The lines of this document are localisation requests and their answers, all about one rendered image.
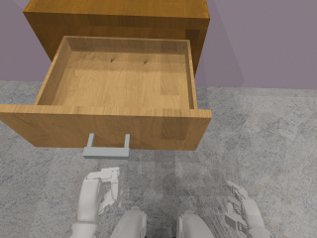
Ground robot left thigh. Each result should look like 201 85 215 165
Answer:
110 209 147 238

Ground drawer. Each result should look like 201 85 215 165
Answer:
0 36 212 151

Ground robot left forearm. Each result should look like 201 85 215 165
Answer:
70 221 102 238

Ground robot right forearm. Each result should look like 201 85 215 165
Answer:
247 227 273 238

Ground handle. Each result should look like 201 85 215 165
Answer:
82 133 131 160

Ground right robot hand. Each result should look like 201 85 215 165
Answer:
225 180 265 236

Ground left robot hand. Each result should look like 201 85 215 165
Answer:
77 167 125 224

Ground cabinet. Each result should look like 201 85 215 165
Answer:
23 0 211 78

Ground robot thigh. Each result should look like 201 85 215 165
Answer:
176 213 215 238
110 209 147 238

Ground robot right thigh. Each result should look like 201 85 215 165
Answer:
176 213 215 238

